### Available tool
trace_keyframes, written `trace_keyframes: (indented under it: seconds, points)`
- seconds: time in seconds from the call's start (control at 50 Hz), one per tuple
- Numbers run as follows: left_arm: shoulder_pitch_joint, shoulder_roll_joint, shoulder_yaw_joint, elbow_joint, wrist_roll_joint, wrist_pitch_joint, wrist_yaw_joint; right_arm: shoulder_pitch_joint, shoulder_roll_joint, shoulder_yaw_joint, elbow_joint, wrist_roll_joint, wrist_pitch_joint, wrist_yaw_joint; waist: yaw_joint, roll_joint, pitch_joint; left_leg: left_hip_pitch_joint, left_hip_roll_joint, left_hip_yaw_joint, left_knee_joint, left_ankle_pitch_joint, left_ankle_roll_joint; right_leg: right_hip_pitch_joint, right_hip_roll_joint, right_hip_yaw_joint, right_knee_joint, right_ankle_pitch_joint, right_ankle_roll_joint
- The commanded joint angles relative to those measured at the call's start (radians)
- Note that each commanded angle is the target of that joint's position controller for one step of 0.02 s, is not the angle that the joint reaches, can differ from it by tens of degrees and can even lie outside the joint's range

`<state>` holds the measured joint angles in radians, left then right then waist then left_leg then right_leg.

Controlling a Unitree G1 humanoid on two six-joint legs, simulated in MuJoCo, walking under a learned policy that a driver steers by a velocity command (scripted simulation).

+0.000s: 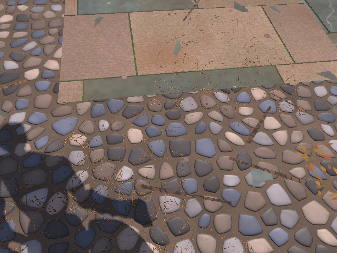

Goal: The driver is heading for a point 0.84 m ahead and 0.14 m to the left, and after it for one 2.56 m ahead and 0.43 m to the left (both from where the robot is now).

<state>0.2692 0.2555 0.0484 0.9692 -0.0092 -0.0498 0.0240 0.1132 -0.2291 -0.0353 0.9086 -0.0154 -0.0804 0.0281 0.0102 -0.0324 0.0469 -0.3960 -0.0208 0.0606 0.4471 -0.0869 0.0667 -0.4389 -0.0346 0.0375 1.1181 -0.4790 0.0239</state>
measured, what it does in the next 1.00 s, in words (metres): walks ahead: right foot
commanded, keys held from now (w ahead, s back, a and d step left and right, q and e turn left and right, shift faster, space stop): no key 0.62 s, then w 0.38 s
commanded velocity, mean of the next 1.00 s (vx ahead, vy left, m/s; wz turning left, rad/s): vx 0.13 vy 0.00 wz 0.00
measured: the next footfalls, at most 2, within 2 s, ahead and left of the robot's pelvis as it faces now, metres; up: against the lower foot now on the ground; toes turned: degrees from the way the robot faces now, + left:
right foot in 0.22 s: +0.12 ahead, -0.15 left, +0.00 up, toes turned +0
left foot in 1.38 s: +0.54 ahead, +0.08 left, +0.00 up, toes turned +3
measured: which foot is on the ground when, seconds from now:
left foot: down 0.00-0.92, up 0.94-1.00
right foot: up 0.00-0.20, down 0.22-1.00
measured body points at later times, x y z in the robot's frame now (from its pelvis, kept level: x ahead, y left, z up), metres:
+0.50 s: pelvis +0.07 -0.02 +0.00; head +0.09 -0.02 +0.45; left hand +0.11 +0.23 -0.14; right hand +0.15 -0.26 -0.15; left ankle +0.09 +0.08 -0.73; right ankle +0.08 -0.15 -0.73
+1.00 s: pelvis +0.16 -0.06 +0.00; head +0.17 -0.08 +0.45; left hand +0.16 +0.20 -0.14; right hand +0.20 -0.32 -0.15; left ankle +0.10 +0.07 -0.67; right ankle +0.13 -0.15 -0.73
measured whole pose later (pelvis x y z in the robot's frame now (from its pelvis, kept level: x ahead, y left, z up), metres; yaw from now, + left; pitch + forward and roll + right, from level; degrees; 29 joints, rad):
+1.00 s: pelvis +0.16 -0.06 +0.00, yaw +0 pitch +0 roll +1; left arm 0.33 0.19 0.07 1.07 -0.01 -0.11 0.00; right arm 0.26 -0.24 -0.06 1.07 0.04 -0.07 -0.01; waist 0.02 0.03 -0.01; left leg -0.38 0.02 0.00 1.01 -0.42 0.05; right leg -0.19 0.01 -0.06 0.51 -0.33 -0.05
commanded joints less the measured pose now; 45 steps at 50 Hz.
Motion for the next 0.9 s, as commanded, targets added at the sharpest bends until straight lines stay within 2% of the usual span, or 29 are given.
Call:
trace_keyframes:
  seconds: [0.02,0.04,0.08,0.14,0.18,0.2,0.22,0.24,0.26,0.28,0.3,0.32,0.36,0.4,0.48,0.62,0.64,0.66,0.7,0.72,0.76,0.78,0.8,0.82,0.84,0.86,0.88,0.9]
  points:
    - [0.152,0.012,0.012,-0.005,0.007,0.030,0.021,-0.031,-0.088,-0.012,-0.029,-0.023,-0.010,-0.005,0.056,0.135,-0.155,0.044,0.234,-0.154,-0.184,0.460,0.180,0.100,-0.057,0.007,-0.112,0.089,0.009]
    - [0.141,0.010,0.011,-0.009,0.008,0.034,0.026,-0.034,-0.094,-0.013,-0.022,-0.025,-0.011,-0.009,0.059,0.142,-0.157,0.035,0.227,-0.136,-0.188,0.467,0.184,0.116,-0.054,0.002,-0.183,0.104,0.011]
    - [0.098,0.020,0.011,-0.017,0.013,0.043,0.031,-0.027,-0.111,-0.016,-0.011,-0.017,-0.006,-0.020,0.044,0.141,-0.174,0.049,0.226,-0.132,-0.196,0.358,0.179,0.144,-0.055,0.001,-0.303,0.164,0.010]
    - [0.038,0.043,0.018,-0.023,0.011,0.059,0.031,-0.007,-0.124,-0.016,0.007,-0.006,0.014,-0.033,0.017,0.136,-0.149,0.038,0.229,-0.171,-0.238,-0.022,0.163,0.181,-0.049,-0.006,-0.414,0.225,0.006]
    - [0.019,0.038,0.020,-0.020,0.016,0.059,0.029,-0.018,-0.112,-0.011,0.015,0.006,0.027,-0.039,0.027,0.127,-0.097,0.007,0.207,-0.183,-0.237,-0.242,0.129,0.226,-0.033,-0.028,-0.541,0.278,-0.009]
    - [0.014,0.037,0.020,-0.015,0.024,0.057,0.027,-0.007,-0.095,-0.005,0.022,0.012,0.031,-0.041,0.029,0.112,-0.073,-0.004,0.185,-0.184,-0.228,-0.316,0.099,0.255,-0.028,-0.034,-0.610,0.302,-0.021]
    - [0.015,0.045,0.020,-0.013,0.033,0.054,0.027,0.026,-0.077,0.001,0.037,0.013,0.033,-0.040,0.026,0.085,-0.053,-0.007,0.162,-0.184,-0.212,-0.364,0.061,0.278,-0.054,-0.006,-0.673,0.352,-0.035]
    - [0.024,0.068,0.020,-0.014,0.036,0.050,0.028,0.041,-0.072,0.002,0.042,0.010,0.034,-0.040,0.008,0.046,-0.033,-0.010,0.127,-0.164,-0.161,-0.352,0.028,0.278,-0.096,0.034,-0.705,0.394,-0.055]
    - [0.000,0.138,0.038,0.003,0.015,0.048,0.028,0.104,-0.073,-0.005,0.046,0.009,0.036,-0.040,-0.058,-0.084,-0.015,0.011,0.056,-0.098,-0.154,-0.299,0.004,0.220,-0.086,0.031,-0.691,0.298,-0.078]
    - [-0.001,0.084,0.033,0.012,0.010,0.042,0.020,0.076,-0.083,-0.006,0.052,0.003,0.043,-0.047,-0.025,-0.083,-0.012,0.105,0.038,-0.059,-0.107,-0.240,-0.013,0.130,-0.064,0.027,-0.731,0.168,-0.072]
    - [-0.007,0.050,0.024,0.020,0.018,0.035,0.017,0.064,-0.085,-0.008,0.051,0.007,0.049,-0.051,-0.027,-0.079,-0.013,0.148,0.040,-0.054,-0.083,-0.203,-0.012,0.100,-0.059,0.027,-0.755,0.140,-0.055]
    - [-0.030,0.051,0.024,0.019,0.022,0.030,0.017,0.062,-0.072,-0.006,0.056,0.009,0.054,-0.056,-0.033,-0.077,-0.018,0.171,0.047,-0.055,-0.070,-0.171,-0.007,0.096,-0.053,0.022,-0.758,0.179,-0.040]
    - [-0.034,0.043,0.023,0.026,0.017,0.018,0.017,0.071,-0.071,-0.007,0.068,0.004,0.059,-0.056,-0.030,-0.056,-0.040,0.174,0.048,-0.053,-0.056,-0.111,-0.003,0.142,-0.046,0.013,-0.735,0.270,-0.032]
    - [-0.016,0.044,0.023,0.041,0.012,0.014,0.018,0.064,-0.070,-0.008,0.076,0.007,0.058,-0.054,-0.020,-0.027,-0.061,0.183,0.052,-0.053,-0.045,-0.052,-0.001,0.180,-0.041,0.004,-0.712,0.343,-0.035]
    - [-0.004,0.043,0.020,0.059,0.011,0.018,0.020,0.060,-0.068,-0.010,0.092,0.014,0.061,-0.052,-0.011,0.003,-0.074,0.199,0.054,-0.050,-0.026,0.020,-0.005,0.213,-0.034,-0.006,-0.689,0.413,-0.041]
    - [-0.002,0.033,0.016,0.082,0.010,0.029,0.022,0.075,-0.068,-0.011,0.125,0.016,0.072,-0.058,-0.010,0.031,-0.056,0.212,0.058,-0.053,-0.016,0.055,-0.011,0.224,-0.021,-0.020,-0.683,0.433,-0.040]
    - [0.020,0.023,0.015,0.097,0.009,0.032,0.022,0.096,-0.062,-0.010,0.140,0.017,0.074,-0.059,-0.009,0.033,-0.075,0.219,0.047,-0.042,-0.018,-0.048,-0.009,0.234,-0.009,-0.033,-0.684,0.334,-0.043]
    - [0.027,0.029,0.019,0.104,0.002,0.035,0.023,0.104,-0.073,-0.015,0.148,0.024,0.077,-0.060,-0.011,0.037,-0.056,0.202,0.036,-0.037,-0.013,-0.221,0.003,0.212,0.012,-0.051,-0.668,0.175,-0.055]
    - [0.011,0.030,0.021,0.091,-0.006,0.031,0.025,0.116,-0.103,-0.027,0.147,0.037,0.075,-0.063,-0.021,0.066,0.032,0.137,0.072,-0.102,-0.055,-0.568,0.044,0.103,0.024,-0.056,-0.633,-0.100,-0.085]
    - [-0.009,0.019,0.018,0.077,-0.010,0.019,0.024,0.140,-0.113,-0.030,0.148,0.043,0.064,-0.063,-0.034,0.091,0.073,0.137,0.121,-0.176,-0.097,-0.652,0.073,0.039,0.023,-0.057,-0.596,-0.124,-0.093]
    - [-0.056,-0.023,0.009,0.049,-0.012,-0.014,0.013,0.224,-0.160,-0.046,0.166,0.047,0.038,-0.058,-0.060,0.189,0.092,0.215,0.281,-0.422,-0.220,-0.726,0.161,-0.074,0.040,-0.103,-0.426,0.001,-0.092]
    - [-0.079,-0.026,0.009,0.037,-0.012,-0.026,0.004,0.237,-0.176,-0.052,0.170,0.043,0.026,-0.056,-0.062,0.206,0.098,0.208,0.348,-0.528,-0.257,-0.709,0.203,-0.090,0.023,-0.085,-0.363,0.036,-0.103]
    - [-0.089,-0.019,0.012,0.030,-0.015,-0.035,-0.005,0.219,-0.169,-0.051,0.161,0.036,0.015,-0.055,-0.052,0.194,0.097,0.203,0.375,-0.557,-0.263,-0.653,0.215,-0.100,0.001,-0.059,-0.318,0.022,-0.116]
    - [-0.080,-0.015,0.014,0.031,-0.018,-0.042,-0.012,0.193,-0.159,-0.049,0.149,0.034,0.007,-0.051,-0.037,0.181,0.084,0.209,0.374,-0.533,-0.255,-0.589,0.205,-0.096,-0.014,-0.047,-0.313,-0.006,-0.128]
    - [-0.061,-0.013,0.015,0.037,-0.023,-0.047,-0.016,0.156,-0.156,-0.049,0.134,0.041,0.004,-0.047,-0.014,0.167,0.072,0.194,0.351,-0.469,-0.244,-0.535,0.176,-0.046,-0.020,-0.052,-0.386,-0.009,-0.140]
    - [-0.016,-0.013,0.018,0.055,-0.025,-0.050,-0.017,0.096,-0.158,-0.049,0.116,0.054,0.006,-0.044,0.026,0.156,0.064,0.125,0.300,-0.372,-0.223,-0.481,0.135,0.088,-0.009,-0.078,-0.528,0.053,-0.149]
    - [0.062,-0.010,0.026,0.095,-0.021,-0.051,-0.016,0.050,-0.157,-0.049,0.102,0.062,0.012,-0.041,0.069,0.137,0.043,0.023,0.229,-0.265,-0.169,-0.407,0.096,0.282,0.033,-0.119,-0.639,0.177,-0.142]
    - [0.149,0.014,0.039,0.133,-0.010,-0.045,-0.015,0.032,-0.137,-0.045,0.092,0.060,0.013,-0.040,0.096,0.091,0.014,-0.061,0.167,-0.176,-0.057,-0.310,0.060,0.426,0.031,-0.086,-0.651,0.235,-0.131]
Velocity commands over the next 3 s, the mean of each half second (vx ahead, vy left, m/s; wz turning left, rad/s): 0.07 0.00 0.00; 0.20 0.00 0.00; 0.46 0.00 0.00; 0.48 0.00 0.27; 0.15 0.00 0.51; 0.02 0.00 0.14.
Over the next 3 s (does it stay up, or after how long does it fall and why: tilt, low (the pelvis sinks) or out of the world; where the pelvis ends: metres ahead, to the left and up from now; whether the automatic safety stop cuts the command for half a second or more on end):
stays up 0.86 -0.01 0.00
